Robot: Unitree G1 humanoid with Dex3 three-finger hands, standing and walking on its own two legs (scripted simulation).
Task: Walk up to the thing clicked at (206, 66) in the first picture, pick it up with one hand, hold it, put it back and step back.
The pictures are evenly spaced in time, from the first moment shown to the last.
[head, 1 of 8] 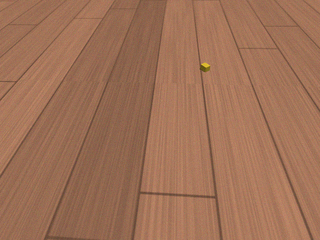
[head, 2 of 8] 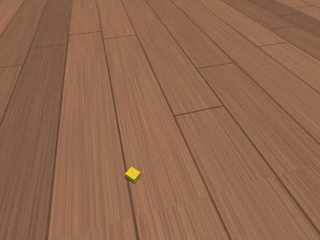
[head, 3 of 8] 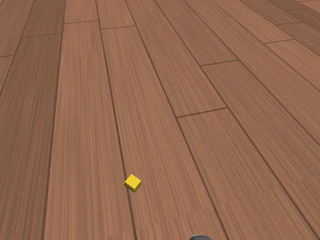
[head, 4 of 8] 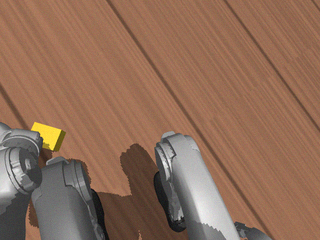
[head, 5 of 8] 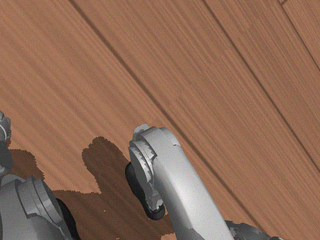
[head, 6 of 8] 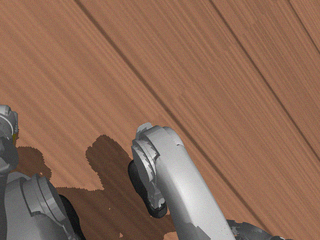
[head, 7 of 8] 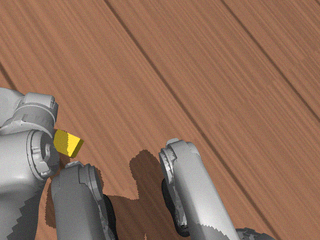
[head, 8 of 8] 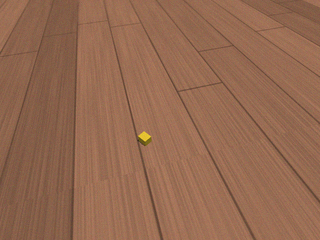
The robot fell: no
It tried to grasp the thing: yes
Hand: left
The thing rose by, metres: 0.00
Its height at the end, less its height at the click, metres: +0.00
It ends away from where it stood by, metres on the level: 0.02
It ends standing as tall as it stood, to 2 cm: yes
